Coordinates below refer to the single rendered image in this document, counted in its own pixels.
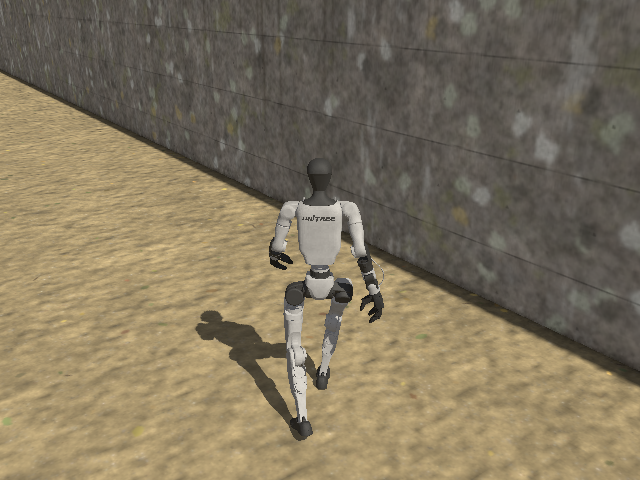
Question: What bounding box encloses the robot right shin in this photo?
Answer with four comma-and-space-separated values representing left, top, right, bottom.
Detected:
319, 316, 342, 377

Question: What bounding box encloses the left robot hand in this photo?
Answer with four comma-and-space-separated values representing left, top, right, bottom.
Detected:
270, 253, 293, 270

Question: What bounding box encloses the right robot upper arm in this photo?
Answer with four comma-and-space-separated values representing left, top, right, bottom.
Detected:
340, 201, 367, 258

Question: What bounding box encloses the left robot upper arm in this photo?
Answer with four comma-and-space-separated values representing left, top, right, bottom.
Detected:
271, 201, 299, 253

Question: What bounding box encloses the robot right forearm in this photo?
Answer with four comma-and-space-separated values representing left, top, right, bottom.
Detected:
357, 242, 380, 295

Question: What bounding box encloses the right robot hand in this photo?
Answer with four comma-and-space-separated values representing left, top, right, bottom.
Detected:
360, 291, 384, 323

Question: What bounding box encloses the robot head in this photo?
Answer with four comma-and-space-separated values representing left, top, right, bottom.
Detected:
302, 158, 337, 206

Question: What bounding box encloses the robot left forearm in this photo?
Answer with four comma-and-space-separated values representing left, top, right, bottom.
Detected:
269, 237, 281, 261

